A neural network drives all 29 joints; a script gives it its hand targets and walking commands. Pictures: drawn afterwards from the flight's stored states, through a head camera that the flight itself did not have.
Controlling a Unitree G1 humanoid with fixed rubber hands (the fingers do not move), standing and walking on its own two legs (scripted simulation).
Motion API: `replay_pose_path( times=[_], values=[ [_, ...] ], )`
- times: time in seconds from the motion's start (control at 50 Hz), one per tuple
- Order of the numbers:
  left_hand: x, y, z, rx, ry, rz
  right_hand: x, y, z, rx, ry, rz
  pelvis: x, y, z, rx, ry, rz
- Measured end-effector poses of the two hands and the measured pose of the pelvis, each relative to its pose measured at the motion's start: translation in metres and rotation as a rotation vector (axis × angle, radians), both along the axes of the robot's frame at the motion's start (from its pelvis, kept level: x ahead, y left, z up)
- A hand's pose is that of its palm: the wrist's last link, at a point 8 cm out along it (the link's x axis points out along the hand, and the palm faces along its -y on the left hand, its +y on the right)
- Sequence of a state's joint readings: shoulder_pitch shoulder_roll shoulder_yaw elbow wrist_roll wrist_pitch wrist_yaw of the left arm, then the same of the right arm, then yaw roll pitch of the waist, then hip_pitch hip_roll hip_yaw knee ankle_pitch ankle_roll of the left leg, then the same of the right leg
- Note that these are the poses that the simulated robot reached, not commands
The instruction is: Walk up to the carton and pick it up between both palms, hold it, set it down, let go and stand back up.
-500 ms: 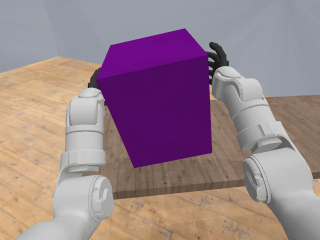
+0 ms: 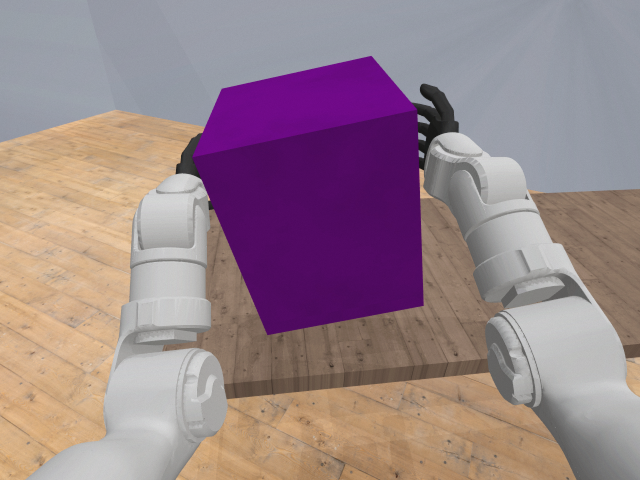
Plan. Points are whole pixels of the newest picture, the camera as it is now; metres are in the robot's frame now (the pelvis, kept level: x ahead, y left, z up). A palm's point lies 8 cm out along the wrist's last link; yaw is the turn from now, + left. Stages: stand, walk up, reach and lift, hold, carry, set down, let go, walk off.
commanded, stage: hold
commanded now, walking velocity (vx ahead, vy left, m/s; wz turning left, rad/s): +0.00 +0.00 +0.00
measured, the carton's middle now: (319, 194) +0.40 +0.00 +0.25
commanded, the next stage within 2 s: none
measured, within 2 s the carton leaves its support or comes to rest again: neither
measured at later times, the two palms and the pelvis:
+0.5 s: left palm (190, 190) +0.37 +0.15 +0.27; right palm (441, 148) +0.37 -0.14 +0.32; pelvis +0.00 +0.00 +0.00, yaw +0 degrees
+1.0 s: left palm (192, 189) +0.37 +0.15 +0.27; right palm (440, 149) +0.37 -0.14 +0.32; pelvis +0.00 +0.00 +0.00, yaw +0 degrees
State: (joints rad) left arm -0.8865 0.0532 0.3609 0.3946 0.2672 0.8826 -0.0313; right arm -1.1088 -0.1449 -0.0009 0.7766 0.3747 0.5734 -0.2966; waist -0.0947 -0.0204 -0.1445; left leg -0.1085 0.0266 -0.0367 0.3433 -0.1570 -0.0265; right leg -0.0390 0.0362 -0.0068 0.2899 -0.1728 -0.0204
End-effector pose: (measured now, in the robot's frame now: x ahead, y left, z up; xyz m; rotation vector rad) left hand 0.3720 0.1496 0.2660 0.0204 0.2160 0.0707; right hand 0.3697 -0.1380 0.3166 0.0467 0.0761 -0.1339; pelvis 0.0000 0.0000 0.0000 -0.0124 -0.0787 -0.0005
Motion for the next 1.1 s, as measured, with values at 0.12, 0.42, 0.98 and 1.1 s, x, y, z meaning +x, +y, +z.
replay_pose_path(
  times=[0.12, 0.42, 0.98, 1.1],
  values=[
    [0.0006, -0.0002, -0.0005, 0.005, -0.001, 0.000, 0.0009, -0.0003, -0.0006, -0.006, 0.001, 0.001, 0.0010, 0.0005, 0.0001, 0.000, -0.001, -0.001],
    [-0.0050, -0.0009, 0.0021, -0.005, -0.008, 0.007, -0.0040, -0.0012, 0.0006, 0.003, -0.006, 0.005, -0.0013, -0.0014, 0.0001, 0.002, -0.007, 0.000],
    [-0.0004, -0.0007, 0.0020, 0.006, 0.002, -0.004, -0.0015, -0.0011, -0.0002, -0.002, 0.009, -0.004, -0.0017, -0.0005, 0.0000, 0.000, 0.004, -0.001],
    [0.0023, -0.0011, 0.0014, 0.003, 0.002, -0.002, 0.0013, -0.0015, -0.0003, -0.008, 0.011, -0.003, 0.0004, -0.0001, 0.0001, 0.000, 0.008, -0.002]
  ],
)
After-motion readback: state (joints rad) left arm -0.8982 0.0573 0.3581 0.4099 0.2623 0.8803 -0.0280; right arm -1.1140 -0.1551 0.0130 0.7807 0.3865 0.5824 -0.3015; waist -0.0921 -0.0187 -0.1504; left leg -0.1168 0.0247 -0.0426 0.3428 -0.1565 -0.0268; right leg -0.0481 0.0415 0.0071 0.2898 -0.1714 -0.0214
